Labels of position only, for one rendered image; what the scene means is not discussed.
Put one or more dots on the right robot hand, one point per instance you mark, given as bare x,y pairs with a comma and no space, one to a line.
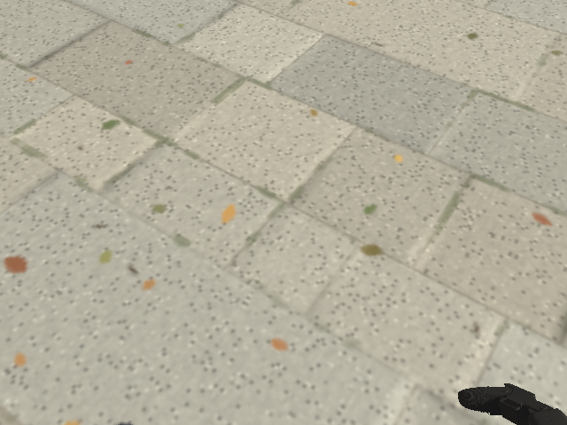
513,403

